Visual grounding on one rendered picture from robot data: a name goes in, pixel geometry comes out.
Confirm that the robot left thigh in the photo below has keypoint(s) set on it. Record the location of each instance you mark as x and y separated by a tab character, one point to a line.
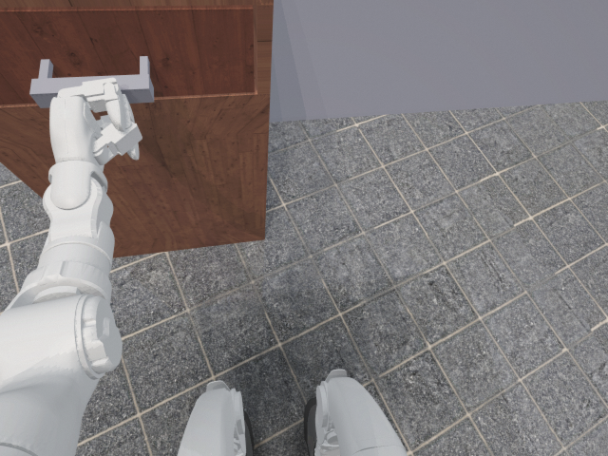
216	419

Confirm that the robot right shin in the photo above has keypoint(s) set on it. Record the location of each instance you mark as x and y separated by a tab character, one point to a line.
327	443

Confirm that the robot left hand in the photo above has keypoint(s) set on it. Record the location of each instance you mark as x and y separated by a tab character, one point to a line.
74	130

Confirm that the handle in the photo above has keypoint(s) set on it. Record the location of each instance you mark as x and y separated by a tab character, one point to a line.
137	88

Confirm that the robot left forearm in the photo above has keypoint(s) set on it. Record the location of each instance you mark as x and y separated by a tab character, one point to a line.
77	256

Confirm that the drawer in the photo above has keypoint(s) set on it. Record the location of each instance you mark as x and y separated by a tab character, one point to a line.
192	50

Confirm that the robot left upper arm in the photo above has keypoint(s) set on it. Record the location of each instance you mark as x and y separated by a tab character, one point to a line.
52	356

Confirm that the cabinet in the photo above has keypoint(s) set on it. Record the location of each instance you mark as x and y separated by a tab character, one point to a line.
201	177

